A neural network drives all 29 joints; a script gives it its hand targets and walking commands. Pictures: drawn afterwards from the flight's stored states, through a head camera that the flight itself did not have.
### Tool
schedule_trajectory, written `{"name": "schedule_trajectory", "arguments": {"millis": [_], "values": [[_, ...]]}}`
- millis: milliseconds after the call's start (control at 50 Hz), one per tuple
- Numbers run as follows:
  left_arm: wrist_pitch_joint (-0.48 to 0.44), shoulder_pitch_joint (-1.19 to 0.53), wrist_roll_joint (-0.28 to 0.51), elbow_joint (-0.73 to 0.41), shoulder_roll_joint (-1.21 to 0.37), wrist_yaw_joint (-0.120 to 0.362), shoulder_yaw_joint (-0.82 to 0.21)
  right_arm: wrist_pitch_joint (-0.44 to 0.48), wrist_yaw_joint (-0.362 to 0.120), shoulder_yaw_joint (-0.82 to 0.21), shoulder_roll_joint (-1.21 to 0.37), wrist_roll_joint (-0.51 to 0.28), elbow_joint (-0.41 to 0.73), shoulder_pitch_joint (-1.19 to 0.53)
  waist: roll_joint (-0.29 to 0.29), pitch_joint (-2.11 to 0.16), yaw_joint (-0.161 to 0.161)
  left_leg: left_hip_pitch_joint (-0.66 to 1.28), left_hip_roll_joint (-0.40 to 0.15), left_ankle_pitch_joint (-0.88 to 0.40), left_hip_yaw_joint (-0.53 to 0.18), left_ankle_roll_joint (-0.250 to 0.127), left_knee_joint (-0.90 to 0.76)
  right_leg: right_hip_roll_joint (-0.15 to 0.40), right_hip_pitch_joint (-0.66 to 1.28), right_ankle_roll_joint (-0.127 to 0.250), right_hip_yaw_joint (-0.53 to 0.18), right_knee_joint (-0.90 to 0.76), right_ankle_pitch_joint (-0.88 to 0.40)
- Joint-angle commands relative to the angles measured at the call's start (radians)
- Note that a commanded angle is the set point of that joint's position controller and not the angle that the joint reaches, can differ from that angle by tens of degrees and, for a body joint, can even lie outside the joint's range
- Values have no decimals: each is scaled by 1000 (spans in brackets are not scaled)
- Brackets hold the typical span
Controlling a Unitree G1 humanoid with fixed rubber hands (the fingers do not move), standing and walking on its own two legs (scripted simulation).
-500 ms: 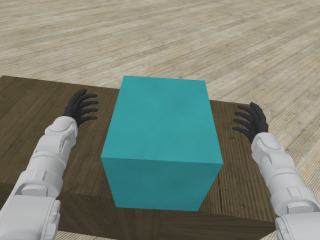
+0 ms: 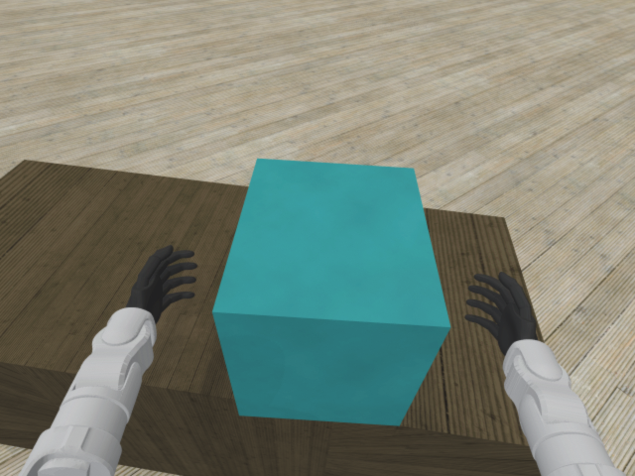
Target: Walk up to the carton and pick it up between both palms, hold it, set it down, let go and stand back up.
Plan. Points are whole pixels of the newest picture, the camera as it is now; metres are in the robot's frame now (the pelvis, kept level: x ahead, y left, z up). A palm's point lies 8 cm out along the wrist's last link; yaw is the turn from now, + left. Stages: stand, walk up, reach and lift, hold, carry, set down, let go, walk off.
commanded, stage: set down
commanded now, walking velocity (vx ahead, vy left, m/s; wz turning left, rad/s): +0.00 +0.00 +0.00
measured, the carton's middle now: (327, 290) +0.44 +0.00 -0.03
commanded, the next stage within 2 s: none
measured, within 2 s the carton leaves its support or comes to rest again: neither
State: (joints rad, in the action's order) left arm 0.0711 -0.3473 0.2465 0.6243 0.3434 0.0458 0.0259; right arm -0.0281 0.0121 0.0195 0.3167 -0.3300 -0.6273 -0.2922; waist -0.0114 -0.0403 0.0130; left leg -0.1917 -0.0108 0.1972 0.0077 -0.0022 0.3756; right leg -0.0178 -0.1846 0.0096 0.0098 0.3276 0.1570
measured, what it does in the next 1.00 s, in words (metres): stands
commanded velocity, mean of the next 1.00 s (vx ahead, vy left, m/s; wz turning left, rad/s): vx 0.00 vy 0.00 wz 0.00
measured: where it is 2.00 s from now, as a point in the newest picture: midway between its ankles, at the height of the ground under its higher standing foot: outside the picture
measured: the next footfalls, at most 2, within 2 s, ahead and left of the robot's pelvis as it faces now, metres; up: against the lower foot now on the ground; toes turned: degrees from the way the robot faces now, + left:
none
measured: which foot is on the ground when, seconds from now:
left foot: down 0.00-1.00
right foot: down 0.00-1.00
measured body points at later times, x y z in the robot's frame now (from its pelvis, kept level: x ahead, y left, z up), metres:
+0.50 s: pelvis +0.01 +0.00 +0.00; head +0.00 +0.01 +0.45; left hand +0.27 +0.24 -0.01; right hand +0.27 -0.23 -0.01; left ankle +0.00 +0.12 -0.75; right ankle +0.01 -0.11 -0.75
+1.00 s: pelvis +0.00 +0.00 -0.01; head +0.00 +0.00 +0.44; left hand +0.23 +0.25 -0.04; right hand +0.22 -0.22 -0.05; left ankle +0.00 +0.12 -0.75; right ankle +0.01 -0.11 -0.75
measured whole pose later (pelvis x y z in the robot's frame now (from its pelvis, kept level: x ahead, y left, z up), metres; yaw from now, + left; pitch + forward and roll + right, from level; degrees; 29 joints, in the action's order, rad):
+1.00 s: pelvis +0.00 +0.00 -0.01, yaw +1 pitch -1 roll +0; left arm -0.46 0.03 0.29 0.79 0.32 0.04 -0.08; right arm 0.50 0.01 -0.05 0.20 -0.27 -0.82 0.04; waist 0.00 0.01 0.00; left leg -0.22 0.00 0.27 -0.02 0.00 0.50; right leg -0.02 -0.22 0.01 0.01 0.48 0.25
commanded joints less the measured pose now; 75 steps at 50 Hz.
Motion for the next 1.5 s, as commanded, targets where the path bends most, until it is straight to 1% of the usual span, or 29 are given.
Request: {"name": "schedule_trajectory", "arguments": {"millis": [0,80,120,140,200,220,240,280,300,340,400,440,600,740,800,880,940,1040,1120,1180,1220,1320,1340,1360,1400,1420,1440,1460,1480], "values": [[-112,-163,-21,-162,121,-7,50,96,-7,16,125,-2,182,-148,7,-245,-13,86,33,-279,-12,30,-7,-17,138,3,-32,-18,-181],[-166,-243,6,-167,124,-26,14,110,-9,54,134,20,174,-197,56,-245,-5,51,24,-150,-9,25,-15,-5,55,23,-49,-19,-24],[-190,-181,7,-160,136,-29,14,118,-12,53,124,26,176,-151,43,-232,1,55,22,-182,-19,25,-5,-10,77,22,-43,-13,-59],[-209,-132,14,-200,137,-34,29,139,-12,56,123,23,219,-113,43,-281,-23,64,19,-218,-17,32,4,-12,82,16,-34,-1,-99],[-245,-2,-4,-189,94,-16,5,180,-6,20,111,17,184,13,40,-261,-2,96,23,-308,-29,36,20,-13,120,21,-41,5,-190],[-253,70,-21,-167,89,-8,22,198,-6,6,99,11,207,59,35,-245,-23,84,22,-325,-25,35,21,-12,137,14,-43,7,-212],[-265,-37,-3,-238,132,-10,26,213,-2,40,134,18,266,-31,53,-300,-16,74,31,-331,-20,46,25,-15,120,13,-45,15,-210],[-267,62,-9,-102,72,3,5,216,-9,3,86,26,130,43,8,-161,-10,79,21,-269,-27,35,17,-10,83,22,-42,-2,-133],[-296,136,3,-174,89,-2,15,250,-7,27,97,21,189,122,16,-187,-30,113,22,-299,-28,52,11,-15,69,20,-37,-13,-143],[-321,-7,14,-94,112,-5,-17,253,-6,32,97,37,143,-1,16,-135,-12,19,19,-181,-29,33,9,-2,34,25,-47,-4,-35],[-363,155,25,-177,58,-14,-41,292,-7,-4,72,26,184,143,11,-209,-9,78,18,-240,-32,40,17,0,106,25,-49,22,-136],[-389,186,8,-104,62,0,-26,312,-9,-11,35,39,87,186,24,-137,-10,49,16,-226,-41,42,21,0,95,32,-49,16,-99],[-537,191,33,-35,102,-13,-57,453,-6,8,22,52,30,194,59,-92,-7,30,16,-173,-37,50,58,10,-7,30,-43,39,-28],[-608,216,77,33,94,-22,-70,550,-13,-28,1,54,23,176,17,-150,-32,-3,15,-127,-30,43,81,7,-17,26,-39,90,-11],[-587,186,65,89,120,-11,-72,544,-8,-11,12,80,-64,171,31,-119,-8,-15,17,-57,-26,44,85,20,-29,27,-43,88,36],[-584,270,73,40,96,-7,-89,567,-2,-47,-10,45,-75,257,28,-107,-11,24,21,-171,-36,44,97,16,0,25,-49,100,-67],[-558,293,34,84,95,1,-66,560,-4,-51,12,62,-111,250,31,-50,-13,53,15,-139,-33,52,73,14,-19,26,-35,66,3],[-529,293,12,-28,89,-16,-42,549,-5,-32,-4,67,-68,264,14,-71,-21,47,14,-114,-20,52,51,6,22,30,-25,57,23],[-497,314,-13,11,79,-33,-53,525,-12,-29,-16,79,-114,278,71,-39,-26,63,7,-124,-23,50,44,13,3,45,-39,42,33],[-486,305,-15,-30,83,-31,-38,522,-10,-12,-21,111,-48,279,26,-24,-30,30,13,-80,-16,48,41,14,24,31,-31,47,40],[-440,323,-40,41,61,-21,-40,487,-3,-15,-35,136,-118,279,15,-3,-23,38,18,-47,3,39,26,23,30,29,-37,32,59],[-395,412,-70,-96,50,-29,-26,485,8,-38,-41,129,-55,351,16,-76,-31,118,15,-256,2,45,40,16,89,21,-36,38,-141],[-341,417,-120,12,27,-17,-10,457,7,-49,-41,160,-187,348,33,-28,-19,131,12,-272,0,57,32,2,94,31,-19,29,-143],[-353,418,-107,-93,51,-18,10,471,9,-27,-37,159,-81,358,32,-58,-44,131,20,-273,10,50,31,14,90,15,-27,27,-143],[-306,422,-144,-15,13,-16,-1,451,9,-26,-18,196,-181,344,61,-4,-32,164,12,-258,1,68,15,-1,69,32,-15,4,-93],[-325,445,-121,-146,26,-18,-3,472,8,-14,-31,175,-58,366,56,-42,-37,178,14,-308,14,64,31,-1,71,20,-10,8,-135],[-290,448,-155,-76,1,-21,-2,452,12,-21,-18,195,-162,361,52,-7,-28,171,12,-296,12,68,18,-2,73,26,-12,-5,-120],[-263,448,-151,-94,-3,-15,-11,441,18,-14,-21,210,-117,365,26,-16,-14,189,16,-273,17,64,17,-1,75,20,-6,-14,-123],[-265,452,-138,-149,-11,-21,9,444,13,-23,-39,208,-50,361,21,-18,-36,157,19,-289,16,64,18,-4,78,16,-6,-5,-136]]}}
